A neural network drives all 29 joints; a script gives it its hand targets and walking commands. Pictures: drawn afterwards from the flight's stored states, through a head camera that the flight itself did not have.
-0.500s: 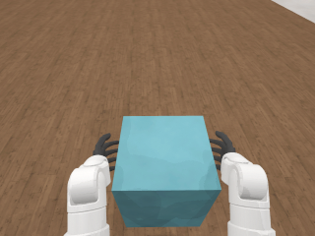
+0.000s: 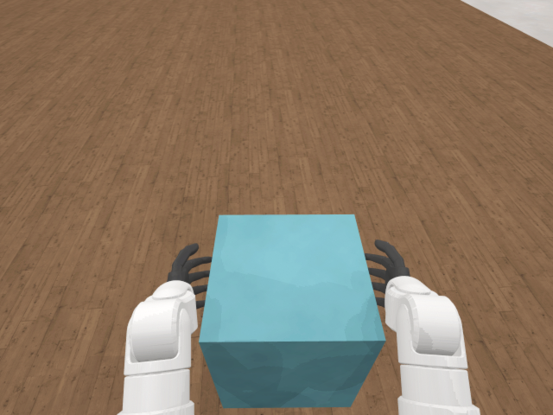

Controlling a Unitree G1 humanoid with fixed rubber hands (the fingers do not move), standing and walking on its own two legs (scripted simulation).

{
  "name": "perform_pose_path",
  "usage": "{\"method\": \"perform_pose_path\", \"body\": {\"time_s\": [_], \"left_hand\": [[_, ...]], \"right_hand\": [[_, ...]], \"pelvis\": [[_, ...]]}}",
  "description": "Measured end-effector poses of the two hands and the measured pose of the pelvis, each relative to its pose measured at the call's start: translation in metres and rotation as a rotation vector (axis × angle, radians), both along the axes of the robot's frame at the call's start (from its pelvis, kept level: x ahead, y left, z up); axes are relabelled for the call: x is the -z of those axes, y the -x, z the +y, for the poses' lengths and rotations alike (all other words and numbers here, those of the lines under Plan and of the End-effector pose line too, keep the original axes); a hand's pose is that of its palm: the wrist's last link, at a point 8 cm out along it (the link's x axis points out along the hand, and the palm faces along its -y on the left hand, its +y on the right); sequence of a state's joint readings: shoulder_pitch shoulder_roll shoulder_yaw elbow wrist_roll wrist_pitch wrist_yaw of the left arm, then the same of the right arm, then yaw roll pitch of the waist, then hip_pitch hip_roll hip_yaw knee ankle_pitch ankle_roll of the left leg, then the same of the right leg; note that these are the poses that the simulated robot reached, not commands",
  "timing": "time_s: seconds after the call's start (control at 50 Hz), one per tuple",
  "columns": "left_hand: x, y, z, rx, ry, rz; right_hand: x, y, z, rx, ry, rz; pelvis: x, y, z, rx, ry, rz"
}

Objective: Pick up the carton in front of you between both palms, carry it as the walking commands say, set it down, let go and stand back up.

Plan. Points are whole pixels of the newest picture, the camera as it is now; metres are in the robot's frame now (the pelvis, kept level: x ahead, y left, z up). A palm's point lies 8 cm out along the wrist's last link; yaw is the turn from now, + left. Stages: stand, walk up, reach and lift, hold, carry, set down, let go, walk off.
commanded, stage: carry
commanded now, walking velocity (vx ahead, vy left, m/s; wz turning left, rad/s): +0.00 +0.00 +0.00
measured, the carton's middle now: (286, 314) +0.28 +0.00 -0.01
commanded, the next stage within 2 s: hold in 0.76 s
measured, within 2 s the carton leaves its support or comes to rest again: neither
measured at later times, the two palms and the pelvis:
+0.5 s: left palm (189, 309) +0.26 +0.14 +0.04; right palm (392, 305) +0.26 -0.15 +0.04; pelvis -0.03 +0.00 +0.00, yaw +0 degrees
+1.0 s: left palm (195, 311) +0.25 +0.13 +0.05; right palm (409, 321) +0.23 -0.17 +0.05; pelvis -0.04 +0.00 +0.01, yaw -3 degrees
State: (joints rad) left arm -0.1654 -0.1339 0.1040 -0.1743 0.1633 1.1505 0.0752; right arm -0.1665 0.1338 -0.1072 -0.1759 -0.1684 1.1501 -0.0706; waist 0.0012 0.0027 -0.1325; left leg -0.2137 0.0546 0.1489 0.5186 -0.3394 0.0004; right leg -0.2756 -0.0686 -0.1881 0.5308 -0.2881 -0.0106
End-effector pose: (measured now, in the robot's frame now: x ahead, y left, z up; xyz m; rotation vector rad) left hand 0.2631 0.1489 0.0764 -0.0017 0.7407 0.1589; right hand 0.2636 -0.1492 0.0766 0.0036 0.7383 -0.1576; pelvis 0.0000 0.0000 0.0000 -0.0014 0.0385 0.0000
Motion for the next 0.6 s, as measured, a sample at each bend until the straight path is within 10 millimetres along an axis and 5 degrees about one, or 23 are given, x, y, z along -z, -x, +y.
{"method": "perform_pose_path", "body": {"time_s": [0.28,0.6], "left_hand": [[0.020,0.010,-0.002,0.032,-0.043,-0.018],[0.036,-0.003,-0.006,0.039,-0.059,-0.080]], "right_hand": [[0.021,0.010,-0.002,-0.027,0.039,-0.019],[0.037,-0.003,-0.004,-0.033,0.052,-0.082]], "pelvis": [[-0.002,0.019,-0.002,-0.001,-0.003,-0.005],[-0.002,0.033,-0.004,0.001,-0.004,-0.002]]}}
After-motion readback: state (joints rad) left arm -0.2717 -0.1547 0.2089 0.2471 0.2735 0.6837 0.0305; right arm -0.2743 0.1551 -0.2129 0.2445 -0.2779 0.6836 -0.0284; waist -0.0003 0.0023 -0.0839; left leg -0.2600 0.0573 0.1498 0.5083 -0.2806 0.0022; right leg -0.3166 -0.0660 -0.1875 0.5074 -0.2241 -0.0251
